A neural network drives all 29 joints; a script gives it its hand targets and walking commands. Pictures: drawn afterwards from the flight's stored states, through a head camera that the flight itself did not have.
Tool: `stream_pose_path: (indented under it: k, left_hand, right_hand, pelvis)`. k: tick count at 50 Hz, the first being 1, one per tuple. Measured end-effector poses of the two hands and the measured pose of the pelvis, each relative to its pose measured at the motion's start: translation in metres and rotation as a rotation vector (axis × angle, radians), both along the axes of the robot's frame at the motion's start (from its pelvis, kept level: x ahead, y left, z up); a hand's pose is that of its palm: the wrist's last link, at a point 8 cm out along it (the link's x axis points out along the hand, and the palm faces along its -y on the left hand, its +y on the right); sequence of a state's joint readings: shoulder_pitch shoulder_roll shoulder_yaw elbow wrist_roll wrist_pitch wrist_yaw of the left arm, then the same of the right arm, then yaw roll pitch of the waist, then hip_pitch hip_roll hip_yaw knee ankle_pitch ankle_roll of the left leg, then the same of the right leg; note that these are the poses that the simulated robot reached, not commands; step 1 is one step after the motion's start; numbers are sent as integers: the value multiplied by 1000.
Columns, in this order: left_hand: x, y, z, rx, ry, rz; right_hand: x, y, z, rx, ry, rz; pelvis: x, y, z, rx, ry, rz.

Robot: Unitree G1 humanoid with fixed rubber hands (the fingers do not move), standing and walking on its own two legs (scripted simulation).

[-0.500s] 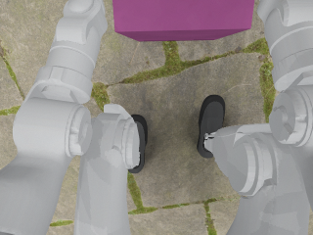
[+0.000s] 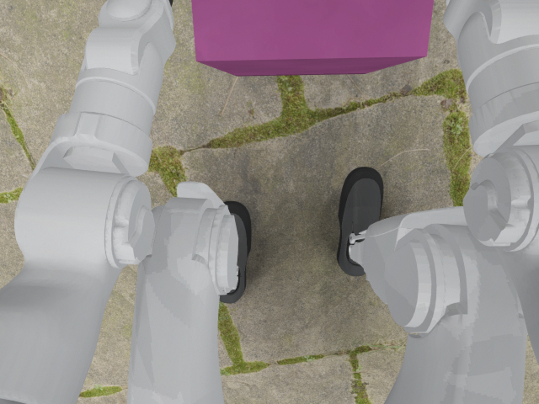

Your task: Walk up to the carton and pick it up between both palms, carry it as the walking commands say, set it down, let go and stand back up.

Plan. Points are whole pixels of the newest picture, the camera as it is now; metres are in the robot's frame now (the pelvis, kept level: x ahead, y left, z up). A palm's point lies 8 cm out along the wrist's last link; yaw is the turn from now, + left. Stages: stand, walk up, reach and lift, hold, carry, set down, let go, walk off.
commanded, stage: reach and lift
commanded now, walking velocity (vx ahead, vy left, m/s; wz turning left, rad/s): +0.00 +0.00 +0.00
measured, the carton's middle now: out of the picture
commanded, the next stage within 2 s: none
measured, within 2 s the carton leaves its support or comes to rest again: leaves its support in 0.24 s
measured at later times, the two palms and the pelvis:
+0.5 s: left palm out of the picture +0.55 +0.13 -0.16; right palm out of the picture +0.58 -0.17 -0.14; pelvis +0.00 +0.00 +0.00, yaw +0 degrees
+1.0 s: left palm out of the picture +0.55 +0.13 -0.10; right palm out of the picture +0.58 -0.17 -0.08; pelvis -0.01 +0.00 +0.01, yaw +1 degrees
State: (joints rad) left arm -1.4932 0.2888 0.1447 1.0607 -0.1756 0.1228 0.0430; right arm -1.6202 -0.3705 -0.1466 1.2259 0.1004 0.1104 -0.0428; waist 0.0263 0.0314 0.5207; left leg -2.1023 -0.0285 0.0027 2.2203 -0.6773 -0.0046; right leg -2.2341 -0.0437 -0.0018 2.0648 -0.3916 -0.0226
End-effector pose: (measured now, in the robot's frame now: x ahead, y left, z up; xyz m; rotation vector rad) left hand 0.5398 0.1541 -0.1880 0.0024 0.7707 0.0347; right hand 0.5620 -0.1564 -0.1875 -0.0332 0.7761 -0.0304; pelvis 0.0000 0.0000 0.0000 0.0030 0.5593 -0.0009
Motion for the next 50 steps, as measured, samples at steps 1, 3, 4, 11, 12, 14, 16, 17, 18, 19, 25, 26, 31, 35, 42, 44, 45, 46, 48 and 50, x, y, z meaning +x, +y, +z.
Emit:
stream_pose_path:
  k: [1, 3, 4, 11, 12, 14, 16, 17, 18, 19, 25, 26, 31, 35, 42, 44, 45, 46, 48, 50]
  left_hand:
    - [0, 0, 0, 0, 1, 0]
    - [0, 0, 0, -1, 2, 0]
    - [1, 0, 0, -1, 4, -1]
    - [4, -6, 4, 3, 4, 6]
    - [7, -9, 7, 4, -6, 8]
    - [12, -14, 12, 5, -33, 9]
    - [14, -19, 15, 3, -48, 8]
    - [14, -22, 16, 3, -47, 7]
    - [14, -23, 15, 4, -42, 6]
    - [13, -25, 15, 5, -31, 4]
    - [14, -25, 26, 31, -30, 25]
    - [16, -24, 32, 35, -44, 30]
    - [17, -18, 53, 70, -56, 43]
    - [17, -16, 61, 81, -53, 47]
    - [14, -21, 60, 70, -36, 44]
    - [13, -23, 62, 62, -45, 44]
    - [13, -24, 64, 59, -52, 44]
    - [13, -25, 68, 57, -60, 44]
    - [13, -25, 78, 58, -72, 45]
    - [14, -24, 89, 65, -80, 45]
  right_hand:
    - [0, 0, 0, -1, 1, 0]
    - [0, 0, 0, -1, 2, 0]
    - [0, 0, 0, -2, 4, -1]
    - [6, -3, 8, -22, -10, -21]
    - [9, -5, 12, -28, -24, -28]
    - [14, -9, 21, -38, -62, -41]
    - [17, -13, 28, -45, -89, -52]
    - [17, -15, 30, -47, -94, -56]
    - [16, -16, 30, -48, -92, -58]
    - [15, -18, 30, -48, -85, -60]
    - [20, -15, 43, -42, -99, -59]
    - [22, -14, 49, -40, -115, -57]
    - [23, -6, 65, -4, -125, -82]
    - [21, -3, 70, 14, -123, -99]
    - [15, -9, 68, 4, -106, -103]
    - [17, -10, 77, -1, -117, -101]
    - [18, -11, 82, -3, -126, -101]
    - [19, -11, 88, -5, -134, -101]
    - [19, -11, 97, -6, -144, -98]
    - [18, -11, 105, 5, -150, -103]
  pelvis:
    - [0, 0, 0, 0, 0, 0]
    - [0, 0, 0, 0, 0, 0]
    - [0, 0, 0, -1, 0, 1]
    - [0, 0, 0, 0, 0, 1]
    - [0, 0, 0, 0, -1, 1]
    - [0, 0, 0, 0, -2, 2]
    - [-1, 0, -1, 1, -4, 2]
    - [-1, -1, -1, 1, -5, 2]
    - [-2, -1, -1, 1, -6, 2]
    - [-2, -1, -1, 2, -7, 1]
    - [-3, -2, 0, 5, -19, 1]
    - [-4, -2, 0, 5, -25, 0]
    - [-6, -2, 1, 5, -41, 1]
    - [-6, -1, 1, 4, -48, 1]
    - [-8, -1, 3, 4, -72, 3]
    - [-8, -1, 4, 6, -77, 3]
    - [-8, -2, 4, 7, -80, 3]
    - [-9, -2, 4, 8, -84, 3]
    - [-10, -2, 6, 9, -95, 3]
    - [-11, -3, 8, 11, -103, 3]
